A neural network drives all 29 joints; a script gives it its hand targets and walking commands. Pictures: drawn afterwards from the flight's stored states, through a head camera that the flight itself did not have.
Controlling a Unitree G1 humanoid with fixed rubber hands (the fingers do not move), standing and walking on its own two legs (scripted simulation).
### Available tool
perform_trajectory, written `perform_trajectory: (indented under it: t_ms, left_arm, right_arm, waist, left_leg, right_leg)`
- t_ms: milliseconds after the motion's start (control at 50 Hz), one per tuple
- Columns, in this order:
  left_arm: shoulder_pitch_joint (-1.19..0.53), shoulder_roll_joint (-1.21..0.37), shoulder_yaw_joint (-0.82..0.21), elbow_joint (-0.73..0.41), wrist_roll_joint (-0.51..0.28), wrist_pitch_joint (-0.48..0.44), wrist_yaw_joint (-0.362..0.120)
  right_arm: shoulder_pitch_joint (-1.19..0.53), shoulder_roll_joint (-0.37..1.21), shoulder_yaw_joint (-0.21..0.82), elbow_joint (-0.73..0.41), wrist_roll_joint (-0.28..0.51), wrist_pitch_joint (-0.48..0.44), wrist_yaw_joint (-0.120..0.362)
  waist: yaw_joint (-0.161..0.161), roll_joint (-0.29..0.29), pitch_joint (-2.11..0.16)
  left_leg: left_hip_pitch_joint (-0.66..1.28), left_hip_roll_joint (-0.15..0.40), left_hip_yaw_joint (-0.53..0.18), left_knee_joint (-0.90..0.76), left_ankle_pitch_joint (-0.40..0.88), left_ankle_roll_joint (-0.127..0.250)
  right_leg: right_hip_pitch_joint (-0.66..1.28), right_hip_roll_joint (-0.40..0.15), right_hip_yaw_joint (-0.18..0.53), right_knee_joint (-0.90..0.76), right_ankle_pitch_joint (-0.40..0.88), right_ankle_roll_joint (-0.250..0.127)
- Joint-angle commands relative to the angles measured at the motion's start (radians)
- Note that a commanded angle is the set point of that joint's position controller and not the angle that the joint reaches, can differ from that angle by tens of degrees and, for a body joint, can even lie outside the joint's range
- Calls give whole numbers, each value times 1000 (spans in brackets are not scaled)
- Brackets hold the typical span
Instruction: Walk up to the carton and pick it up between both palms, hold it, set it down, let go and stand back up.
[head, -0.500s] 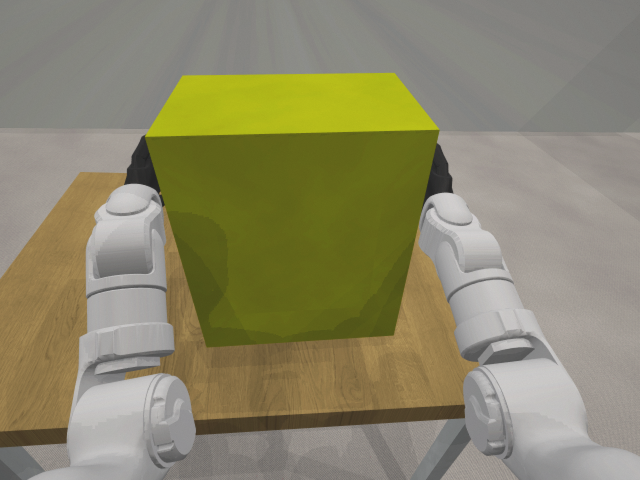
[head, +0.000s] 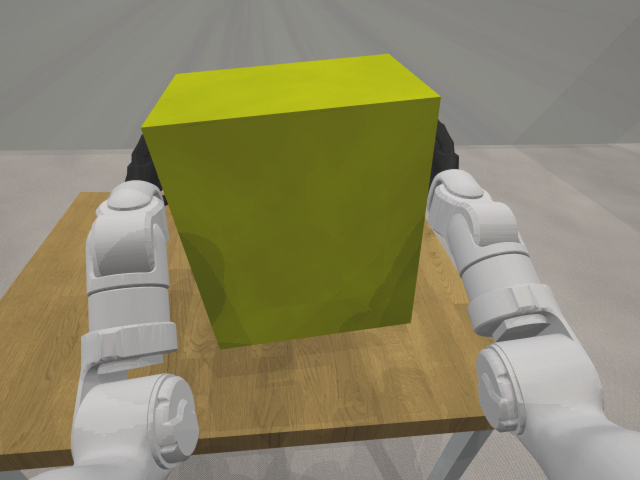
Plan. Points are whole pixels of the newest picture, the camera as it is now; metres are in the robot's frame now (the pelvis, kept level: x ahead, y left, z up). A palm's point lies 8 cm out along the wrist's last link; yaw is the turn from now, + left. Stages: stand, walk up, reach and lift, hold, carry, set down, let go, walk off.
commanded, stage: reach and lift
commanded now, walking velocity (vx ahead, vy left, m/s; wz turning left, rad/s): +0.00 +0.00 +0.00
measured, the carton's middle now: (301, 206) +0.38 +0.00 +0.22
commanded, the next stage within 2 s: hold in 0.44 s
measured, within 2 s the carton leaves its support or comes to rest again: neither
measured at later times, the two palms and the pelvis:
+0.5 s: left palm (143, 175) +0.37 +0.17 +0.27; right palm (449, 159) +0.37 -0.17 +0.29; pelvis -0.01 -0.01 +0.00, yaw +0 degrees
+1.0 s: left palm (136, 166) +0.36 +0.17 +0.28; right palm (453, 145) +0.37 -0.17 +0.31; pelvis +0.00 -0.01 +0.00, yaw +0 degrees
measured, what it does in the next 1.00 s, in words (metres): stands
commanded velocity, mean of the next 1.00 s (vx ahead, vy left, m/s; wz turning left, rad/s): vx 0.00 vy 0.00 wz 0.00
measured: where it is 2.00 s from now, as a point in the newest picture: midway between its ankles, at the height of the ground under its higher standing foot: outside the picture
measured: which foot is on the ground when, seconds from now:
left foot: down 0.00-1.00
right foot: down 0.00-1.00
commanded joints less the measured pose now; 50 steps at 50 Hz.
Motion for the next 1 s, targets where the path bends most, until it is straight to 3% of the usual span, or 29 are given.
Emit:
perform_trajectory:
  t_ms: [0, 40, 60, 100, 120, 140, 160, 180, 280, 300, 320, 380, 420, 460, 480, 500, 560, 580, 600, 640, 660, 680, 740, 840, 860, 880, 900, 940, 980]
  left_arm:
    - [-672, -509, -440, -136, -180, -61, -125]
    - [-696, -475, -431, -146, -183, -57, -125]
    - [-724, -473, -437, -140, -190, -59, -130]
    - [-735, -479, -434, -169, -178, -60, -131]
    - [-731, -466, -407, -125, -170, -55, -135]
    - [-734, -462, -404, -100, -168, -51, -137]
    - [-724, -456, -384, -64, -162, -46, -139]
    - [-733, -459, -381, -72, -160, -48, -140]
    - [-769, -472, -389, -57, -196, -53, -136]
    - [-786, -473, -400, -68, -196, -49, -142]
    - [-828, -473, -411, -98, -210, -58, -139]
    - [-831, -446, -360, -20, -185, -50, -144]
    - [-832, -451, -365, -11, -182, -40, -148]
    - [-839, -446, -361, 31, -195, -46, -149]
    - [-855, -447, -359, -23, -203, -54, -144]
    - [-858, -458, -389, -34, -218, -52, -137]
    - [-850, -458, -363, 9, -217, -41, -144]
    - [-841, -476, -378, -23, -220, -39, -145]
    - [-846, -466, -380, -7, -219, -30, -148]
    - [-845, -459, -368, -31, -211, -26, -157]
    - [-852, -470, -378, -51, -224, -25, -154]
    - [-848, -490, -431, -112, -252, -24, -148]
    - [-885, -458, -382, -52, -223, -17, -152]
    - [-877, -469, -403, -87, -237, -20, -145]
    - [-875, -450, -372, -51, -218, -17, -145]
    - [-871, -447, -365, -32, -222, -17, -149]
    - [-889, -463, -359, -29, -214, -17, -152]
    - [-871, -457, -368, -24, -222, -16, -153]
    - [-877, -473, -392, -38, -238, -18, -154]
  right_arm:
    - [-705, 564, 279, -281, 135, -8, 124]
    - [-715, 576, 299, -313, 149, -1, 119]
    - [-717, 589, 293, -281, 137, 9, 112]
    - [-710, 597, 301, -276, 147, 15, 110]
    - [-756, 599, 303, -287, 154, 19, 113]
    - [-752, 587, 276, -254, 138, 27, 114]
    - [-778, 596, 289, -277, 150, 25, 118]
    - [-758, 595, 270, -259, 134, 30, 117]
    - [-795, 604, 285, -297, 165, 39, 106]
    - [-813, 592, 275, -301, 166, 43, 103]
    - [-807, 610, 284, -289, 168, 44, 104]
    - [-811, 606, 249, -214, 149, 73, 106]
    - [-822, 592, 225, -200, 150, 79, 110]
    - [-848, 592, 236, -195, 157, 84, 119]
    - [-816, 611, 249, -220, 162, 80, 116]
    - [-841, 603, 263, -243, 180, 81, 113]
    - [-848, 593, 243, -225, 192, 95, 106]
    - [-847, 592, 262, -246, 199, 99, 104]
    - [-822, 568, 236, -198, 198, 113, 103]
    - [-825, 578, 245, -219, 204, 120, 102]
    - [-837, 583, 257, -238, 209, 117, 103]
    - [-817, 594, 276, -284, 237, 119, 100]
    - [-838, 571, 238, -199, 218, 138, 105]
    - [-830, 586, 271, -231, 244, 139, 111]
    - [-838, 577, 260, -198, 233, 145, 113]
    - [-841, 576, 251, -203, 226, 141, 111]
    - [-856, 586, 242, -176, 219, 145, 113]
    - [-872, 598, 264, -236, 232, 139, 110]
    - [-875, 581, 247, -234, 229, 142, 109]
  waist:
    - [-13, 99, -364]
    - [-3, 72, -390]
    - [-14, 70, -359]
    - [-6, 88, -360]
    - [15, 60, -344]
    - [5, 71, -297]
    - [32, 54, -339]
    - [10, 47, -321]
    - [11, 39, -384]
    - [2, 66, -371]
    - [-2, 68, -418]
    - [11, 48, -327]
    - [2, 73, -316]
    - [22, 67, -372]
    - [17, 52, -432]
    - [15, 73, -436]
    - [8, 46, -396]
    - [5, 54, -428]
    - [-1, 89, -367]
    - [1, 68, -365]
    - [11, 74, -424]
    - [-3, 102, -462]
    - [7, 102, -356]
    - [12, 90, -425]
    - [31, 79, -366]
    - [17, 55, -375]
    - [27, 77, -358]
    - [30, 58, -388]
    - [12, 65, -404]
  left_leg:
    - [73, -69, 4, -26, 371, -54]
    - [67, -80, 13, -20, 358, -43]
    - [54, -79, 12, -24, 327, -40]
    - [56, -82, 12, -30, 318, -34]
    - [26, -79, 13, -37, 288, -28]
    - [13, -78, 15, -48, 245, -30]
    - [9, -76, 18, -55, 222, -18]
    - [3, -77, 16, -62, 202, -17]
    - [-3, -83, 5, -44, 240, -11]
    - [2, -82, 11, -46, 253, -19]
    - [0, -80, 9, -37, 237, -25]
    - [-46, -84, 13, -71, 136, -5]
    - [-58, -82, 12, -86, 96, -7]
    - [-83, -81, 9, -76, 100, -4]
    - [-50, -83, 11, -71, 156, -6]
    - [-50, -82, 4, -57, 179, -12]
    - [-52, -82, -2, -52, 177, -10]
    - [-42, -76, -6, -51, 206, -14]
    - [-46, -81, 0, -51, 207, -22]
    - [-58, -81, -4, -60, 187, -20]
    - [-47, -76, -7, -56, 208, -19]
    - [-13, -79, -10, -32, 291, -32]
    - [-56, -73, -13, -52, 197, -28]
    - [-43, -74, -9, -52, 233, -31]
    - [-58, -75, -6, -54, 208, -24]
    - [-64, -75, -8, -58, 181, -22]
    - [-78, -68, -9, -69, 159, -20]
    - [-70, -76, -10, -65, 178, -15]
    - [-54, -69, -16, -58, 200, -26]
  right_leg:
    - [98, 105, 0, 1, 215, -7]
    - [118, 101, 8, 13, 247, 3]
    - [111, 96, 12, 15, 230, 5]
    - [106, 96, 10, 11, 225, 5]
    - [97, 98, 11, 8, 196, 7]
    - [69, 91, 11, -2, 157, 5]
    - [84, 95, 14, -6, 129, 0]
    - [78, 89, 10, -12, 127, 2]
    - [95, 96, 30, 4, 188, 4]
    - [93, 96, 28, 1, 185, 5]
    - [94, 99, 18, 13, 170, 5]
    - [59, 87, 27, -10, 92, 7]
    - [43, 87, 31, -13, 54, 3]
    - [69, 85, 33, -2, 76, -1]
    - [98, 88, 29, 7, 131, 4]
    - [95, 90, 35, 6, 146, -1]
    - [75, 97, 35, -2, 146, 1]
    - [82, 105, 29, 5, 166, -2]
    - [78, 100, 36, 3, 155, -5]
    - [75, 99, 29, 2, 146, 3]
    - [101, 101, 34, 5, 161, -2]
    - [119, 99, 45, 16, 242, -6]
    - [56, 99, 40, -1, 127, -9]
    - [91, 105, 39, 16, 187, -4]
    - [65, 100, 39, 7, 145, -2]
    - [61, 103, 38, 0, 134, -3]
    - [50, 98, 35, -3, 104, -4]
    - [81, 97, 45, 0, 144, -2]
    - [68, 102, 46, -2, 154, -10]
